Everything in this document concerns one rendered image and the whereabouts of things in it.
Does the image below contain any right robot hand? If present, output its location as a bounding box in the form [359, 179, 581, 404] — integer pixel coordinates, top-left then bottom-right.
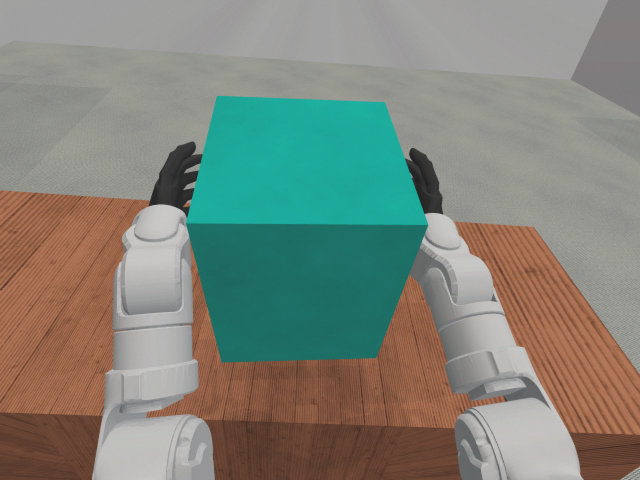
[405, 148, 443, 214]

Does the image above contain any carton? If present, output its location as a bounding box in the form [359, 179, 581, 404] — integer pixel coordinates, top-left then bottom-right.
[186, 96, 428, 362]

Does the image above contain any robot right upper arm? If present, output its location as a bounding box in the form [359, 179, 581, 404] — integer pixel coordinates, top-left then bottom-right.
[455, 398, 584, 480]

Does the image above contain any robot left upper arm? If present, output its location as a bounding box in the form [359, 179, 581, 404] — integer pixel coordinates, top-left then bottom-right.
[94, 414, 215, 480]

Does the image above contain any pedestal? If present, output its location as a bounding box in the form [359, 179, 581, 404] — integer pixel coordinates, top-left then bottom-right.
[0, 190, 640, 480]

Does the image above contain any left robot forearm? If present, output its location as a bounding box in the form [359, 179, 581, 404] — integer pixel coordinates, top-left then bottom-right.
[92, 204, 199, 480]

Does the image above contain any right robot forearm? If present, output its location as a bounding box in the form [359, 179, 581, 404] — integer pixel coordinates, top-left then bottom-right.
[409, 213, 580, 473]

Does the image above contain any left robot hand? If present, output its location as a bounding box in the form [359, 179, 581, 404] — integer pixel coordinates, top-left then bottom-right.
[149, 142, 203, 217]

